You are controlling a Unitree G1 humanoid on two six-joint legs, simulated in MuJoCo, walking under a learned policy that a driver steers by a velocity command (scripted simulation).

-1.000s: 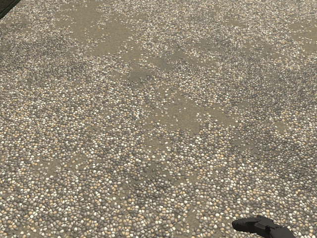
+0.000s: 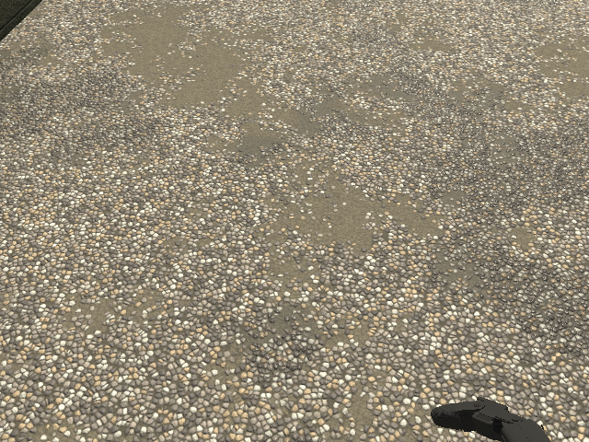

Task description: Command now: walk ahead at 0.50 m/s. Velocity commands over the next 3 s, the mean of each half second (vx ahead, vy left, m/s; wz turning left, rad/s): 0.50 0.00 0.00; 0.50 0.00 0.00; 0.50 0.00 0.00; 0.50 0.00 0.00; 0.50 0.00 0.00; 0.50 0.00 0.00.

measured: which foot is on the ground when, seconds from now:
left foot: down 0.00-1.00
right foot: down 0.00-1.00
